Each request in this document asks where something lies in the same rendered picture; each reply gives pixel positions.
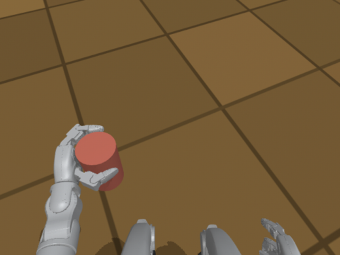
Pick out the left robot hand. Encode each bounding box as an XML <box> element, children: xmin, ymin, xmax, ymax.
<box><xmin>54</xmin><ymin>124</ymin><xmax>118</xmax><ymax>191</ymax></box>

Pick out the can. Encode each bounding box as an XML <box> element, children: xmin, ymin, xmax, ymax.
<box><xmin>75</xmin><ymin>132</ymin><xmax>124</xmax><ymax>191</ymax></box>

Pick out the right robot hand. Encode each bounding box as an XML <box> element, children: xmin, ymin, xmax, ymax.
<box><xmin>259</xmin><ymin>218</ymin><xmax>301</xmax><ymax>255</ymax></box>

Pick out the left robot arm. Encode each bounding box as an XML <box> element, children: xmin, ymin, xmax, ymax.
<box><xmin>36</xmin><ymin>181</ymin><xmax>83</xmax><ymax>255</ymax></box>

